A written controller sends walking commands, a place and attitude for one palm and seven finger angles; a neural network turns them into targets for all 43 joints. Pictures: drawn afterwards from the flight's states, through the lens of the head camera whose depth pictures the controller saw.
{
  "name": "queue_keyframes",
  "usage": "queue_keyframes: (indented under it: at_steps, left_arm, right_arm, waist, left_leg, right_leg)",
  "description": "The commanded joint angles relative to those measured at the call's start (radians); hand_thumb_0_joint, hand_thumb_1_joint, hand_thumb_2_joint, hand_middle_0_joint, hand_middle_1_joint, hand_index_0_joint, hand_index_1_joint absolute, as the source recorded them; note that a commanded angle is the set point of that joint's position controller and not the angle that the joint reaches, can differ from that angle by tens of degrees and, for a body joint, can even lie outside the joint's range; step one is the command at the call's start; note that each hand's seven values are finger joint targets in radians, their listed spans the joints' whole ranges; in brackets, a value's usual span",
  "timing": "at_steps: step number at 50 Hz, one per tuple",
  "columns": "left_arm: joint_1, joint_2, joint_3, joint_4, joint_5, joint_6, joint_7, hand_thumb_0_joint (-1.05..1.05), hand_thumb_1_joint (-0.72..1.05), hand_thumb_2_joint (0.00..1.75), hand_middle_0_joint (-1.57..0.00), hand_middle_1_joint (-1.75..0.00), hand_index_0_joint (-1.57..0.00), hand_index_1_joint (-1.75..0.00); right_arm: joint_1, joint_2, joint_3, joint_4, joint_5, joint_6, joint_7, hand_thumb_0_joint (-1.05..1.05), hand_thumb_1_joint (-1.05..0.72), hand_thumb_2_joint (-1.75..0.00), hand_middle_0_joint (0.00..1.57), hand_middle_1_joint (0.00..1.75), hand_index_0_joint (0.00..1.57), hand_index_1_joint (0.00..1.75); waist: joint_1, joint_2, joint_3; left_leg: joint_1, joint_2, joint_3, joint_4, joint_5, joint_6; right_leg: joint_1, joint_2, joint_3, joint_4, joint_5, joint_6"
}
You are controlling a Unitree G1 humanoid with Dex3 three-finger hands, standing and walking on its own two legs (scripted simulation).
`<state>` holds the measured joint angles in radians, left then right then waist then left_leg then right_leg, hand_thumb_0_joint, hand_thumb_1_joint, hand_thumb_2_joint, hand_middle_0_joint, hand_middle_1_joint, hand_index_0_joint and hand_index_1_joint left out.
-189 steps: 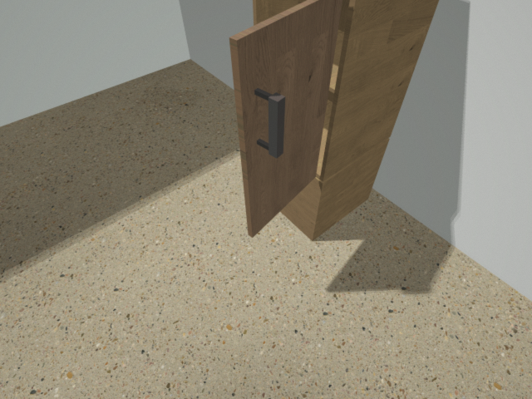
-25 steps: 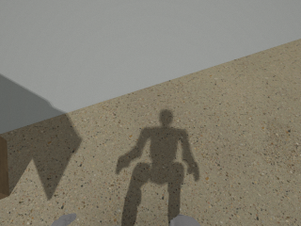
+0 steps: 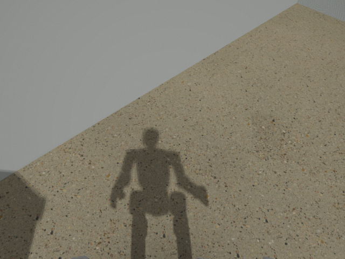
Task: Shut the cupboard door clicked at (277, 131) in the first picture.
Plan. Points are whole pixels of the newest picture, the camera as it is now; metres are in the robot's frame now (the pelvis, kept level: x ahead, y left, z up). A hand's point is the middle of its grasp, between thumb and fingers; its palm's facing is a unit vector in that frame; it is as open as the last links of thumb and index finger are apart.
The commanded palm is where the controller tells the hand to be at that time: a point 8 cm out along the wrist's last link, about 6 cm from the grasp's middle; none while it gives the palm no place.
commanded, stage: walk around to get in front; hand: left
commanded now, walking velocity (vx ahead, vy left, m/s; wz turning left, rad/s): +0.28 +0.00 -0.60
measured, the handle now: out of the picture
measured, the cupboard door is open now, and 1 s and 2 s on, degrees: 100 100 100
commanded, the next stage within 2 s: walk to a spot facing it in 1.22 s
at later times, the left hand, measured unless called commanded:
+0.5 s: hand (149, 203) +0.28 +0.08 -0.15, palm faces -0.32 -0.92 -0.21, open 7.4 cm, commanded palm none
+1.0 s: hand (187, 134) +0.53 -0.03 -0.15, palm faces -0.52 -0.84 -0.18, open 7.4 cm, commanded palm none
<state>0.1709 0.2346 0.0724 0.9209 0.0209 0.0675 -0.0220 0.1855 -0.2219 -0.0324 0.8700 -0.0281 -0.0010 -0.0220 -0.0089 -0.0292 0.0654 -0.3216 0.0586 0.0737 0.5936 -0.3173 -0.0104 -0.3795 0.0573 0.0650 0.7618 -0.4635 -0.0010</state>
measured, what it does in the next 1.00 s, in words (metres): walks ahead, turning right: right foot, then left foot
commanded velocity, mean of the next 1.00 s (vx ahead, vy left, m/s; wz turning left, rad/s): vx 0.34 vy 0.00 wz -0.43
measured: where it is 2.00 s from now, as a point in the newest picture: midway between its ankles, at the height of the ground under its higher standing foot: (233, 183)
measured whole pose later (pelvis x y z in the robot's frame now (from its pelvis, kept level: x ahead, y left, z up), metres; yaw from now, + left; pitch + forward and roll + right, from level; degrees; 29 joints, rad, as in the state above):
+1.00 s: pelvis +0.35 -0.15 +0.01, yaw -31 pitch +2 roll +0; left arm 0.13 0.20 0.07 0.97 0.04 0.01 -0.05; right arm 0.35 -0.19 -0.04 1.01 -0.04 -0.06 0.00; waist -0.02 0.00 0.07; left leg -0.09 0.10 0.26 0.38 -0.30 -0.03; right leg -0.55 -0.09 -0.08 0.80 -0.22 0.01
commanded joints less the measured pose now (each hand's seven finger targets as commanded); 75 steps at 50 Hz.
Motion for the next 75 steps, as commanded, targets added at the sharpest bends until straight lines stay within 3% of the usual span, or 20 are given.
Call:
queue_keyframes:
  at_steps: [1,11,14,16,18,22,29,32,33,34,35,38,42,52,54,55,56,61,73,75]
  left_arm:
    - [-0.132,0.094,0.034,-0.129,0.014,-0.057,-0.039,0.00,0.90,0.90,-0.20,-0.30,-0.20,-0.30]
    - [-0.211,0.029,0.003,-0.125,0.008,-0.062,-0.059,0.00,0.90,0.90,-0.20,-0.30,-0.20,-0.30]
    - [0.015,0.092,0.026,-0.048,0.010,-0.081,-0.048,0.00,0.90,0.90,-0.20,-0.30,-0.20,-0.30]
    - [0.327,0.306,0.080,0.038,-0.009,-0.097,-0.011,0.00,0.90,0.90,-0.20,-0.30,-0.20,-0.30]
    - [0.188,0.243,0.060,0.007,-0.012,-0.093,0.012,0.00,0.90,0.90,-0.20,-0.30,-0.20,-0.30]
    - [0.001,0.151,0.029,-0.032,0.006,-0.115,0.013,0.00,0.90,0.90,-0.20,-0.30,-0.20,-0.30]
    - [0.069,0.161,0.036,0.021,0.001,-0.131,0.003,0.00,0.90,0.90,-0.20,-0.30,-0.20,-0.30]
    - [0.039,0.147,0.037,0.027,-0.005,-0.128,0.008,0.00,0.90,0.90,-0.20,-0.30,-0.20,-0.30]
    - [0.040,0.104,0.030,0.017,-0.009,-0.127,0.005,0.00,0.90,0.90,-0.20,-0.30,-0.20,-0.30]
    - [0.098,0.034,0.017,0.005,-0.018,-0.124,-0.004,0.00,0.90,0.90,-0.20,-0.30,-0.20,-0.30]
    - [0.050,0.047,0.011,-0.022,-0.007,-0.130,-0.004,0.00,0.90,0.90,-0.20,-0.30,-0.20,-0.30]
    - [-0.020,0.037,0.016,-0.005,0.012,-0.118,-0.021,0.00,0.90,0.90,-0.20,-0.30,-0.20,-0.30]
    - [0.019,-0.011,0.004,0.010,0.012,-0.084,-0.034,0.00,0.90,0.90,-0.20,-0.30,-0.20,-0.30]
    - [-0.049,0.014,0.001,-0.001,0.013,-0.098,-0.034,0.00,0.90,0.90,-0.20,-0.30,-0.20,-0.30]
    - [0.272,0.148,0.041,0.098,0.017,-0.121,-0.013,0.00,0.90,0.90,-0.20,-0.30,-0.20,-0.30]
    - [0.380,0.254,0.065,0.126,-0.001,-0.123,0.002,0.00,0.90,0.90,-0.20,-0.30,-0.20,-0.30]
    - [0.341,0.242,0.060,0.124,-0.014,-0.119,0.017,0.00,0.90,0.90,-0.20,-0.30,-0.20,-0.30]
    - [0.080,0.067,-0.001,0.078,-0.001,-0.142,0.026,0.00,0.90,0.90,-0.20,-0.30,-0.20,-0.30]
    - [0.133,0.075,-0.020,0.157,-0.008,-0.154,0.046,0.00,0.90,0.90,-0.20,-0.30,-0.20,-0.30]
    - [0.167,0.070,-0.016,0.129,-0.019,-0.135,0.050,0.00,0.90,0.90,-0.20,-0.30,-0.20,-0.30]
  right_arm:
    - [0.129,-0.205,-0.038,-0.033,-0.014,-0.030,-0.014,0.00,-0.90,-0.90,0.20,0.30,0.20,0.30]
    - [0.226,-0.192,-0.046,0.033,-0.016,-0.037,0.004,0.00,-0.90,-0.90,0.20,0.30,0.20,0.30]
    - [0.176,-0.196,-0.044,0.023,-0.004,-0.037,0.011,0.00,-0.90,-0.90,0.20,0.30,0.20,0.30]
    - [0.019,-0.109,-0.019,-0.084,0.024,-0.043,0.023,0.00,-0.90,-0.90,0.20,0.30,0.20,0.30]
    - [-0.056,-0.129,-0.034,-0.067,0.019,-0.040,0.016,0.00,-0.90,-0.90,0.20,0.30,0.20,0.30]
    - [0.076,-0.078,-0.033,0.018,0.000,-0.012,0.027,0.00,-0.90,-0.90,0.20,0.30,0.20,0.30]
    - [-0.046,-0.062,-0.032,-0.029,0.006,-0.044,0.040,0.00,-0.90,-0.90,0.20,0.30,0.20,0.30]
    - [0.081,-0.096,-0.041,0.016,0.003,-0.064,0.027,0.00,-0.90,-0.90,0.20,0.30,0.20,0.30]
    - [0.210,-0.158,-0.055,0.059,-0.005,-0.072,0.014,0.00,-0.90,-0.90,0.20,0.30,0.20,0.30]
    - [0.348,-0.282,-0.083,0.086,-0.028,-0.078,0.006,0.00,-0.90,-0.90,0.20,0.30,0.20,0.30]
    - [0.368,-0.276,-0.072,0.085,-0.021,-0.062,0.001,0.00,-0.90,-0.90,0.20,0.30,0.20,0.30]
    - [0.176,-0.135,-0.037,0.040,-0.013,-0.070,0.001,0.00,-0.90,-0.90,0.20,0.30,0.20,0.30]
    - [0.167,-0.108,-0.030,0.067,-0.004,-0.088,-0.003,0.00,-0.90,-0.90,0.20,0.30,0.20,0.30]
    - [0.230,-0.138,-0.034,0.129,-0.010,-0.054,0.015,0.00,-0.90,-0.90,0.20,0.30,0.20,0.30]
    - [0.190,-0.100,-0.024,0.111,0.013,-0.058,0.027,0.00,-0.90,-0.90,0.20,0.30,0.20,0.30]
    - [0.166,-0.051,-0.016,0.065,0.025,-0.064,0.024,0.00,-0.90,-0.90,0.20,0.30,0.20,0.30]
    - [0.099,-0.087,-0.028,0.060,0.023,-0.059,0.022,0.00,-0.90,-0.90,0.20,0.30,0.20,0.30]
    - [0.161,-0.008,-0.023,0.147,0.003,-0.028,0.026,0.00,-0.90,-0.90,0.20,0.30,0.20,0.30]
    - [0.078,-0.010,-0.011,0.145,0.009,-0.037,0.033,0.00,-0.90,-0.90,0.20,0.30,0.20,0.30]
    - [0.246,-0.128,-0.037,0.173,-0.010,-0.036,0.022,0.00,-0.90,-0.90,0.20,0.30,0.20,0.30]
  waist:
    - [-0.036,0.208,-0.018]
    - [-0.061,0.239,-0.029]
    - [0.071,0.098,-0.125]
    - [0.205,-0.301,-0.248]
    - [0.137,-0.151,-0.110]
    - [-0.011,-0.126,-0.057]
    - [0.018,-0.097,-0.030]
    - [-0.060,-0.038,-0.074]
    - [-0.111,0.072,-0.135]
    - [-0.144,0.356,-0.249]
    - [-0.143,0.318,-0.222]
    - [-0.050,0.189,-0.011]
    - [-0.005,0.171,-0.069]
    - [0.016,0.136,-0.042]
    - [0.169,-0.084,-0.219]
    - [0.187,-0.321,-0.287]
    - [0.173,-0.212,-0.240]
    - [-0.016,-0.104,-0.054]
    - [-0.048,-0.083,-0.047]
    - [-0.103,0.121,-0.183]
  left_leg:
    - [0.199,0.373,-0.350,-0.391,-0.100,0.137]
    - [0.223,0.298,0.078,-0.282,0.214,0.071]
    - [0.059,0.235,0.176,0.064,0.372,0.013]
    - [-0.458,0.037,0.125,0.637,-0.329,-0.063]
    - [-0.494,0.118,-0.056,0.718,-0.179,-0.058]
    - [-0.239,0.099,-0.016,0.454,-0.017,-0.079]
    - [-0.165,0.024,0.013,0.099,0.072,-0.064]
    - [0.120,-0.010,0.040,-0.096,0.145,-0.042]
    - [0.342,0.066,-0.055,-0.144,0.097,-0.004]
    - [0.532,0.369,-0.436,-0.232,0.021,0.110]
    - [0.479,0.480,-0.603,-0.335,-0.055,0.186]
    - [0.172,0.376,-0.360,-0.400,-0.074,0.120]
    - [0.219,0.290,-0.041,-0.376,0.256,0.095]
    - [0.187,0.261,0.132,-0.207,0.393,0.064]
    - [-0.095,0.139,0.223,0.283,0.351,-0.004]
    - [-0.361,-0.003,0.156,0.598,-0.299,-0.045]
    - [-0.413,0.046,0.007,0.715,-0.270,-0.030]
    - [-0.218,0.120,-0.022,0.480,-0.009,-0.050]
    - [-0.039,-0.030,0.062,-0.014,0.212,0.014]
    - [0.304,0.122,-0.148,-0.056,0.707,0.117]
  right_leg:
    - [-0.318,-0.119,-0.039,0.391,-0.002,0.023]
    - [-0.077,-0.091,-0.217,-0.045,0.091,0.011]
    - [0.354,-0.034,-0.244,-0.234,0.171,-0.047]
    - [0.722,-0.499,0.486,-0.463,0.242,-0.244]
    - [0.482,-0.450,0.407,-0.502,0.140,-0.255]
    - [0.186,-0.295,0.091,-0.524,0.292,-0.182]
    - [0.253,-0.274,0.110,-0.487,0.367,-0.176]
    - [0.174,-0.223,0.072,-0.331,0.438,-0.130]
    - [0.045,-0.158,0.038,-0.120,0.435,-0.092]
    - [-0.171,-0.014,-0.113,0.235,0.057,-0.032]
    - [-0.267,-0.018,-0.043,0.464,-0.119,-0.039]
    - [-0.320,-0.153,-0.020,0.596,0.126,-0.021]
    - [-0.264,-0.171,-0.070,0.389,0.207,0.008]
    - [0.100,-0.075,-0.244,-0.158,0.245,-0.034]
    - [0.597,-0.234,0.003,-0.268,0.144,-0.130]
    - [0.757,-0.499,0.444,-0.421,0.250,-0.248]
    - [0.664,-0.517,0.476,-0.475,0.263,-0.272]
    - [0.213,-0.336,0.024,-0.542,0.433,-0.173]
    - [0.388,-0.305,-0.204,-0.287,1.066,-0.074]
    - [0.157,-0.203,-0.258,0.091,0.697,0.016]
